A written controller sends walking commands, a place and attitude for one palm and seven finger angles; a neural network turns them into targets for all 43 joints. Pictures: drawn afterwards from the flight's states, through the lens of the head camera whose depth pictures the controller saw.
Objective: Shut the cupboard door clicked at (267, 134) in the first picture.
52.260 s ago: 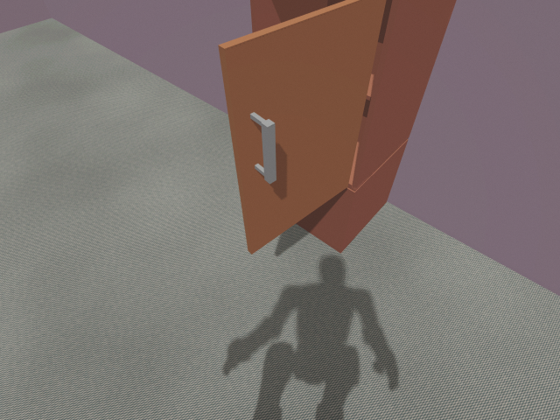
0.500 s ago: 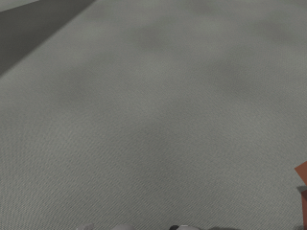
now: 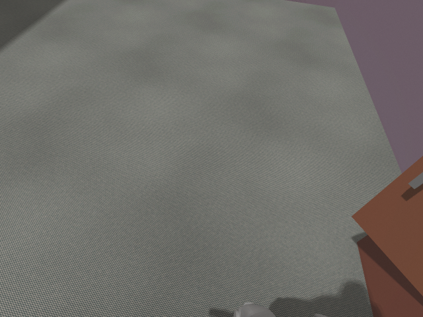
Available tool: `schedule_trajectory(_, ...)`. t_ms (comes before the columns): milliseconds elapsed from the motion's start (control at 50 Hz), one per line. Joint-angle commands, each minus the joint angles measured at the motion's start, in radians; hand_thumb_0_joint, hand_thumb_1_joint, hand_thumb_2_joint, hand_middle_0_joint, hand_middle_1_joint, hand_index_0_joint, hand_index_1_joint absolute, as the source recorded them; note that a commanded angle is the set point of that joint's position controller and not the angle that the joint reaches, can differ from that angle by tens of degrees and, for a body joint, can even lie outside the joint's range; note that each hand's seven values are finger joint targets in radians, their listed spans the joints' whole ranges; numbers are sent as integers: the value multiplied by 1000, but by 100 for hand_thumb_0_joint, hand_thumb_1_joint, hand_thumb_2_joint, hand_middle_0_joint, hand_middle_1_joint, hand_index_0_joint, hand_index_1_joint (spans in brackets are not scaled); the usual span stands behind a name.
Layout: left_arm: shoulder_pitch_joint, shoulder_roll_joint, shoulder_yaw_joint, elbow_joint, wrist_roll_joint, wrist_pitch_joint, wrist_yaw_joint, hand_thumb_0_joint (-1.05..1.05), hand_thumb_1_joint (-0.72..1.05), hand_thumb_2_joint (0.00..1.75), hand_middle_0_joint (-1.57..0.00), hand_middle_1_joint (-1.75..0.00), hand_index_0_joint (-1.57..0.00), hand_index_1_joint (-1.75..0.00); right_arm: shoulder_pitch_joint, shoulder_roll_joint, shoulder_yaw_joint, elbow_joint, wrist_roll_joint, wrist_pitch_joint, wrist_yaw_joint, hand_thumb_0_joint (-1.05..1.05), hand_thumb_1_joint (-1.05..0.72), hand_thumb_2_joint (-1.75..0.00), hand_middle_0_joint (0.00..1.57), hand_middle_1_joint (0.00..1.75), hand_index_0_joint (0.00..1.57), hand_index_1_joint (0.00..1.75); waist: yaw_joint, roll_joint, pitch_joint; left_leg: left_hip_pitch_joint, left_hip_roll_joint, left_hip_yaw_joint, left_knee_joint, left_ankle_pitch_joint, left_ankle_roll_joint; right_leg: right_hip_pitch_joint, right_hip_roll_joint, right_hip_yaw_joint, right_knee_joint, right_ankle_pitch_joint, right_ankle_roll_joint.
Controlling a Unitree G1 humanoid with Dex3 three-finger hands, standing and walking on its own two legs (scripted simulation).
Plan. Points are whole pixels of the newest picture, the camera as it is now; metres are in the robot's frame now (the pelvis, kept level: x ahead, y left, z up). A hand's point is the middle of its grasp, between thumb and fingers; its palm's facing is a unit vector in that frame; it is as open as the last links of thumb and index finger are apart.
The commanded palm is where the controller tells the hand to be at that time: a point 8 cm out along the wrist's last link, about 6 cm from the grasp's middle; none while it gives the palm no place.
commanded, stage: turn to face it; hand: left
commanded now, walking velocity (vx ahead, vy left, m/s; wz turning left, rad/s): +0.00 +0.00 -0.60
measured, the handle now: out of the picture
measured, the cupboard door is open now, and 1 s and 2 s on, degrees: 36 36 36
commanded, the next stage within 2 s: take the last steps up to it in 1.54 s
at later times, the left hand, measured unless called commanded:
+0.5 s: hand (146, 302) +0.17 +0.15 -0.17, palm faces -0.29 -0.93 -0.23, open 7.4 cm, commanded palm none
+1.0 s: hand (183, 263) +0.25 +0.08 -0.16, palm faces -0.56 -0.78 -0.28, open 7.4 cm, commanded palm none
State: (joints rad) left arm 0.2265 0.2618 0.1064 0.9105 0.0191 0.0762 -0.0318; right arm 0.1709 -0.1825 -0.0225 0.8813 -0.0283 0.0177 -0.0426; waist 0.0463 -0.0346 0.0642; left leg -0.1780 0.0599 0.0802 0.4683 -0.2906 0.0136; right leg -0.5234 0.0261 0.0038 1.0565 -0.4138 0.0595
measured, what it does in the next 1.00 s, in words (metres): steps on the spot, turning right: right foot, then left foot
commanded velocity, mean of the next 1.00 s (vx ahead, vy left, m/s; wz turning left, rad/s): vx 0.00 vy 0.00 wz -0.60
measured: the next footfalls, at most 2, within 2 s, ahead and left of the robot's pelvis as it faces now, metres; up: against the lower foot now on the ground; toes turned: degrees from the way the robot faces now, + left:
right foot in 0.22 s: +0.03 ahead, -0.15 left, +0.00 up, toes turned -13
left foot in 0.56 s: +0.14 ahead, +0.09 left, +0.00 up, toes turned -18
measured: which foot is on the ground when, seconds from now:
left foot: down 0.00-0.22, up 0.24-0.54, down 0.56-0.94, up 0.96-1.00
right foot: up 0.00-0.20, down 0.22-0.56, up 0.58-0.94, down 0.96-1.00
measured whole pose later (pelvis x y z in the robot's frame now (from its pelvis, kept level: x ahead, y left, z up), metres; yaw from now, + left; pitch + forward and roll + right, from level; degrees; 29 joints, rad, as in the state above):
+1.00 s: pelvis +0.03 -0.02 -0.02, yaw -36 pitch +0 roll +0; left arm 0.15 0.23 0.06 0.87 0.02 0.04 -0.03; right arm 0.25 -0.27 -0.06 0.92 -0.02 0.05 -0.02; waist -0.01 0.07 0.08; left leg -0.35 0.16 0.14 0.86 -0.50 -0.06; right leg -0.30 0.01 -0.06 0.64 -0.34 -0.04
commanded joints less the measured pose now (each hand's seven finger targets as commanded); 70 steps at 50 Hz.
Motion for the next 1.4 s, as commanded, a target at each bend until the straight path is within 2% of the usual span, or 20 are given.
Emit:
schedule_trajectory(0,-66,41,-3,-108,2,-15,-9,0,90,90,-20,-30,-20,-30,48,-205,-57,-51,-3,-20,-6,0,-90,-90,20,30,20,30,-59,216,-42,94,249,-66,-107,478,122,-14,-55,-44,-114,21,8)
schedule_trajectory(120,-88,45,-13,-123,3,-33,-9,0,90,90,-20,-30,-20,-30,89,-245,-77,-33,-1,-15,7,0,-90,-90,20,30,20,30,-78,265,-82,122,264,-7,25,620,85,147,-19,-115,-377,47,-32)
schedule_trajectory(160,14,81,-5,-95,3,-46,-6,0,90,90,-20,-30,-20,-30,57,-251,-80,-43,10,-15,13,0,-90,-90,20,30,20,30,-12,199,-133,44,225,50,201,579,21,350,-21,-109,-592,266,-59)
schedule_trajectory(180,108,174,14,-70,12,-60,7,0,90,90,-20,-30,-20,-30,56,-209,-75,-65,24,-15,20,0,-90,-90,20,30,20,30,27,-14,-207,-151,150,114,411,353,-40,582,-190,97,-643,564,-124)
schedule_trajectory(200,180,265,34,-46,9,-66,23,0,90,90,-20,-30,-20,-30,-31,-136,-52,-122,23,-13,20,0,-90,-90,20,30,20,30,65,-266,-183,-413,-9,95,643,-347,-87,650,-409,395,-635,1033,-249)
schedule_trajectory(220,192,260,32,-42,-4,-64,39,0,90,90,-20,-30,-20,-30,-27,-164,-44,-127,22,4,7,0,-90,-90,20,30,20,30,59,-197,-188,-425,30,-62,735,-361,-79,592,-455,388,-640,992,-314)
schedule_trajectory(320,-49,165,5,-118,4,-56,51,0,90,90,-20,-30,-20,-30,1,-154,-49,-77,16,13,22,0,-90,-90,20,30,20,30,-43,-144,-109,-362,45,-78,661,-139,-100,379,-264,223,-670,633,-242)
schedule_trajectory(500,-90,176,14,-125,4,-39,33,0,90,90,-20,-30,-20,-30,109,-141,-49,-57,24,-10,17,0,-90,-90,20,30,20,30,-91,-124,-94,-24,-37,-33,73,27,-86,156,-184,313,-601,364,-174)
schedule_trajectory(520,-90,138,5,-133,-4,-35,31,0,90,90,-20,-30,-20,-30,153,-188,-55,-44,22,-20,14,0,-90,-90,20,30,20,30,-106,5,-117,75,33,-106,-73,47,-70,83,-110,253,-514,237,-123)
schedule_trajectory(540,-54,69,-6,-148,-16,-28,23,0,90,90,-20,-30,-20,-30,174,-292,-72,-48,4,-31,10,0,-90,-90,20,30,20,30,-101,324,-131,151,285,-391,-192,60,20,-56,38,110,-286,-48,-54)
schedule_trajectory(560,-83,80,-7,-161,-9,-29,21,0,90,90,-20,-30,-20,-30,192,-327,-76,-55,-1,-28,3,0,-90,-90,20,30,20,30,-115,347,-119,75,429,-499,-218,144,118,-61,26,49,-53,-221,-36)
schedule_trajectory(680,-61,67,-1,-115,0,-18,-9,0,90,90,-20,-30,-20,-30,79,-210,-42,-77,-5,-31,-8,0,-90,-90,20,30,20,30,-53,227,-99,90,259,-112,-110,504,96,-48,-50,-1,81,-40,0)
schedule_trajectory(860,-83,42,-13,-124,-3,-29,-10,0,90,90,-20,-30,-20,-30,109,-260,-73,-37,-1,-15,12,0,-90,-90,20,30,20,30,-69,264,-114,63,303,10,-3,463,76,200,-28,-106,-394,32,-39)
schedule_trajectory(900,33,96,0,-87,2,-39,-3,0,90,90,-20,-30,-20,-30,61,-249,-75,-49,11,-9,18,0,-90,-90,20,30,20,30,0,146,-137,-79,246,74,166,271,-2,419,-54,-63,-622,255,-68)
schedule_trajectory(920,83,212,18,-72,13,-55,11,0,90,90,-20,-30,-20,-30,64,-166,-58,-79,21,-4,27,0,-90,-90,20,30,20,30,22,-179,-146,-312,113,143,391,-121,-71,574,-288,244,-747,433,-148)
schedule_trajectory(960,120,257,23,-60,-3,-56,36,0,90,90,-20,-30,-20,-30,-16,-164,-46,-113,18,13,18,0,-90,-90,20,30,20,30,37,-191,-106,-455,45,-57,691,-327,-82,469,-426,403,-735,643,-298)
schedule_trajectory(1060,-57,147,-2,-111,-1,-63,45,0,90,90,-20,-30,-20,-30,31,-160,-52,-50,11,15,27,0,-90,-90,20,30,20,30,-56,-129,-82,-390,51,-73,660,-81,-107,353,-244,214,-714,541,-231)
schedule_trajectory(1300,-40,155,9,-80,-1,-51,44,0,90,90,-20,-30,-20,-30,77,-132,-41,-41,26,-10,11,0,-90,-90,20,30,20,30,-73,-113,-120,-59,-39,-50,37,53,-78,278,-190,321,-591,567,-191)
schedule_trajectory(1360,-8,55,-15,-100,-13,-46,35,0,90,90,-20,-30,-20,-30,153,-285,-60,-34,4,-25,1,0,-90,-90,20,30,20,30,-87,333,-151,148,384,-432,-155,479,125,7,34,44,-168,-189,-46)
schedule_trajectory(1380,-13,72,-11,-100,-5,-42,35,0,90,90,-20,-30,-20,-30,137,-271,-52,-45,-6,-17,-2,0,-90,-90,20,30,20,30,-83,239,-121,42,392,-396,-151,428,173,51,-6,75,-32,-195,-48)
